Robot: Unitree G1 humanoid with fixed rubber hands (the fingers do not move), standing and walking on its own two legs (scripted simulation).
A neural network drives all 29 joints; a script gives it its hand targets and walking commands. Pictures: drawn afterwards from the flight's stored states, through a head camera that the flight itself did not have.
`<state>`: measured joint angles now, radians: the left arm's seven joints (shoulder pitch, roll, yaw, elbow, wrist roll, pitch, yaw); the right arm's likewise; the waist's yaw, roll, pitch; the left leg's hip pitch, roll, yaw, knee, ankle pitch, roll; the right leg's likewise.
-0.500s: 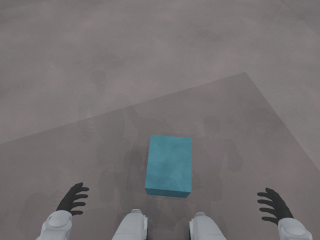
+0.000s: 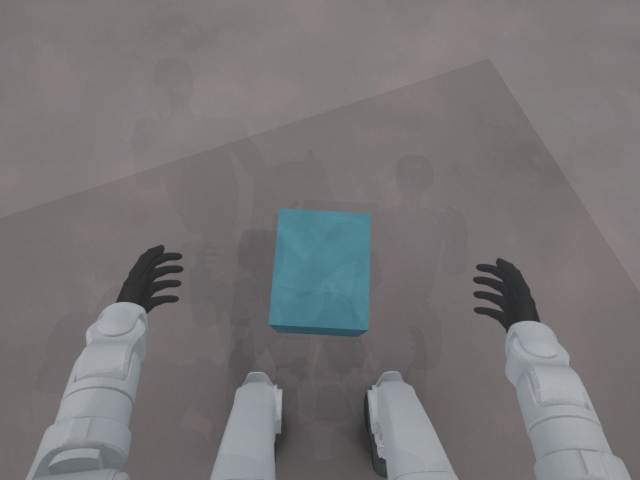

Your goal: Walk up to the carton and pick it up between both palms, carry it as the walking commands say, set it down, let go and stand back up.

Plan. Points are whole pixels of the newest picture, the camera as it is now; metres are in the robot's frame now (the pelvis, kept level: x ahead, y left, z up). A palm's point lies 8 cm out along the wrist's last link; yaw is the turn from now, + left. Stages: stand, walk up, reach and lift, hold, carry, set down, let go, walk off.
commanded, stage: reach and lift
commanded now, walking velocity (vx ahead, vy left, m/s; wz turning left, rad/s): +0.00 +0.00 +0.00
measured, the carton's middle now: (321, 276) +0.47 +0.00 -0.57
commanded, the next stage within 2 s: none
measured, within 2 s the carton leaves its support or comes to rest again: neither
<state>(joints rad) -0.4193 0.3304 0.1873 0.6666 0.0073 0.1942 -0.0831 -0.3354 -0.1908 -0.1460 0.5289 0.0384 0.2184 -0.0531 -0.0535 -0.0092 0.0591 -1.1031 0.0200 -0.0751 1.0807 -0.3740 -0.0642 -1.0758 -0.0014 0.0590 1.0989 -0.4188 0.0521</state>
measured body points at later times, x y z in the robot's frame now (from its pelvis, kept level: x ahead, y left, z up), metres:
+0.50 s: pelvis -0.02 +0.01 -0.04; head +0.27 +0.02 +0.30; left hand +0.48 +0.20 -0.16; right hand +0.45 -0.20 -0.15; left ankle +0.07 +0.15 -0.65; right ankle +0.05 -0.14 -0.65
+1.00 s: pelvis -0.03 +0.01 -0.13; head +0.29 +0.01 +0.18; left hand +0.48 +0.19 -0.28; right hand +0.45 -0.20 -0.26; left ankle +0.07 +0.15 -0.65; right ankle +0.05 -0.14 -0.65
